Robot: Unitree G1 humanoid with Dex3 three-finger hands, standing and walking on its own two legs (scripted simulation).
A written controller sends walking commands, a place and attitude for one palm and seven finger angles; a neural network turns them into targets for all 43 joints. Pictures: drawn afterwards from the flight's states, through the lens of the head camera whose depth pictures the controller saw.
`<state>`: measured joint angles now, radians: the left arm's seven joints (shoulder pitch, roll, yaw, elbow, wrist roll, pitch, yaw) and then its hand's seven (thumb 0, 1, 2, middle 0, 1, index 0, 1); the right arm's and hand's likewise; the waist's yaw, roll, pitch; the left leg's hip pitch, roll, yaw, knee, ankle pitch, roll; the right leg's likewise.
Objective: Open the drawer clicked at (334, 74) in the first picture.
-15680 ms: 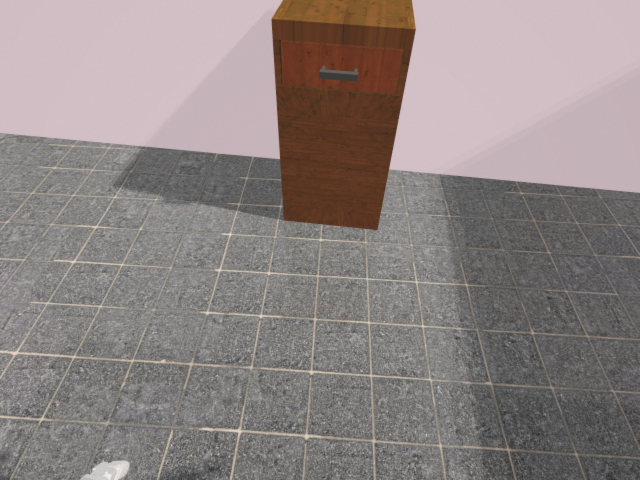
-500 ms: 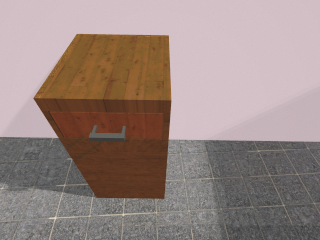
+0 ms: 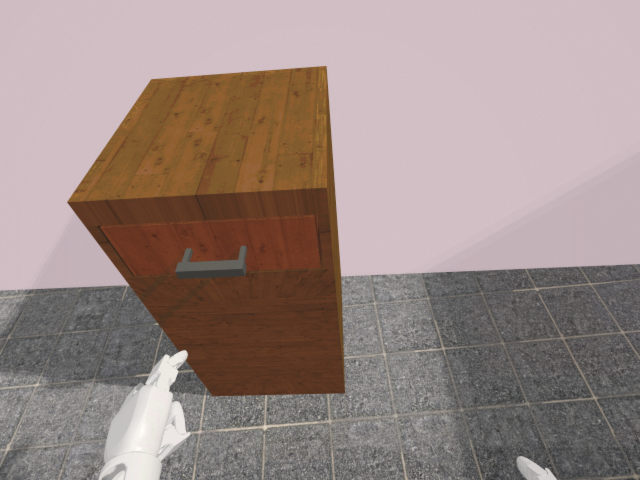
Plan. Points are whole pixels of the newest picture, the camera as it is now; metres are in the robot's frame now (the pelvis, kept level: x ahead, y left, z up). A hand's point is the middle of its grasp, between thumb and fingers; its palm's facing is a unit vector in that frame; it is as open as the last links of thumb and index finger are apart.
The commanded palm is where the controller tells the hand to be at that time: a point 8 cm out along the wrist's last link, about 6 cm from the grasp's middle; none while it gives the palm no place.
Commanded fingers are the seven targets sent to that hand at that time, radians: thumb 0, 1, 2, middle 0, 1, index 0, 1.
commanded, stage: raise the hand with hooked fingers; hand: left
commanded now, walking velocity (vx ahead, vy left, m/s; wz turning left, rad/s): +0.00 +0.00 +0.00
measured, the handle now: (213, 260) +0.49 +0.22 -0.05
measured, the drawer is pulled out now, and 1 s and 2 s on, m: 0.00 0.00 0.00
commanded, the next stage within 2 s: move the hooked fingers above the handle in 1.66 s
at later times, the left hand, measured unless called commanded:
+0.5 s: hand (191, 391) +0.24 +0.18 +0.00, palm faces +0.07 -0.08 -0.99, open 10.5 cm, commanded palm +0.20 +0.19 +0.04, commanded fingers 0.00 0.01 0.52 -0.26 -0.87 -0.26 -0.87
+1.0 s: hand (199, 304) +0.34 +0.18 +0.05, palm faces +0.11 -0.12 -0.99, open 13.3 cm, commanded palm +0.31 +0.19 +0.11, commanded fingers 0.00 -0.50 0.30 -0.30 -1.20 -0.30 -1.20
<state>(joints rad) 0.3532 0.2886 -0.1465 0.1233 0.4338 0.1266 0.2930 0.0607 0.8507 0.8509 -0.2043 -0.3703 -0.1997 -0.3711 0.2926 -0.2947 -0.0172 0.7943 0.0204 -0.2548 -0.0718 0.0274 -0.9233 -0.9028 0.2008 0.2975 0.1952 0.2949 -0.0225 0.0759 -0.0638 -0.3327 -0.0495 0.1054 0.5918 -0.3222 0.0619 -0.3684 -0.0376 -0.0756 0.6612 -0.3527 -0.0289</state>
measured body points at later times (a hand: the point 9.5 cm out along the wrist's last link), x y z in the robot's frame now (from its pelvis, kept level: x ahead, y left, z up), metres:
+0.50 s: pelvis -0.01 -0.06 -0.03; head +0.04 -0.10 +0.42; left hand +0.23 +0.18 +0.05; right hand +0.24 -0.25 -0.12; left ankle -0.01 +0.08 -0.72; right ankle -0.01 -0.10 -0.72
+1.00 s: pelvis +0.02 -0.01 +0.00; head +0.04 -0.05 +0.45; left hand +0.32 +0.18 +0.10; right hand +0.17 -0.30 -0.11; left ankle +0.00 +0.11 -0.72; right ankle -0.01 -0.10 -0.72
